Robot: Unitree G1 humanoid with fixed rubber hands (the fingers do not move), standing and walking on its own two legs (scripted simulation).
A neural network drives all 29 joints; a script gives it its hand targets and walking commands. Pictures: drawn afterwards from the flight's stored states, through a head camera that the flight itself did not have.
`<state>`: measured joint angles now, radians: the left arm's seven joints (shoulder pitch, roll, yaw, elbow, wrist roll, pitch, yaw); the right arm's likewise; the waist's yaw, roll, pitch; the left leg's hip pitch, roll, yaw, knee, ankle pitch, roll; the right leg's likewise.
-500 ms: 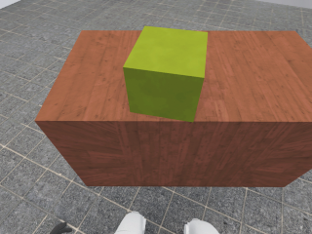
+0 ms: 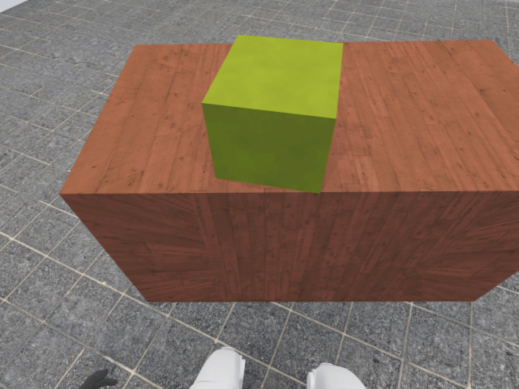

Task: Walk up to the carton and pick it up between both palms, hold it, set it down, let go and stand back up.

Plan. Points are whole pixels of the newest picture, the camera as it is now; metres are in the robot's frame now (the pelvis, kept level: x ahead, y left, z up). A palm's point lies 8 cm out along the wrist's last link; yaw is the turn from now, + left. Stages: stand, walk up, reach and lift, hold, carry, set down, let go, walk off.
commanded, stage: walk up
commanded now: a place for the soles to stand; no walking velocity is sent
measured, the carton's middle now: (278, 112) +0.65 +0.00 +0.04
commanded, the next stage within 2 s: none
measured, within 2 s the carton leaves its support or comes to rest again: neither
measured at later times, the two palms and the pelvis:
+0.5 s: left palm out of the picture +0.09 +0.32 -0.10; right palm out of the picture +0.06 -0.31 -0.08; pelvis -0.01 +0.01 +0.00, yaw +1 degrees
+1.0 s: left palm out of the picture +0.06 +0.30 -0.10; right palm out of the picture +0.02 -0.32 -0.09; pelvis -0.05 +0.00 -0.01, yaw +0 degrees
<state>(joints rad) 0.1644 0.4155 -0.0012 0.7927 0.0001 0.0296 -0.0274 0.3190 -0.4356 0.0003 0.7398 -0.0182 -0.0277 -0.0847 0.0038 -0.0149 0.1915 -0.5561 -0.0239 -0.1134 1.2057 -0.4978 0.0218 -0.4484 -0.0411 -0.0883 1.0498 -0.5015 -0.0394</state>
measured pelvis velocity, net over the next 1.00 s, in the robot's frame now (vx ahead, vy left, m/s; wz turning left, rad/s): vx -0.05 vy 0.00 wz -0.01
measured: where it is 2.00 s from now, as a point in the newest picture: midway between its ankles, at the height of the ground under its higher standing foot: outside the picture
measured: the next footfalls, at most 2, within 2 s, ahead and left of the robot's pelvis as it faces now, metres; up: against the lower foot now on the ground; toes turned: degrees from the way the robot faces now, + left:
left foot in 0.10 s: +0.10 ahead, +0.17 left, +0.00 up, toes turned -5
left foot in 0.58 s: +0.09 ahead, +0.17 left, +0.00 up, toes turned -4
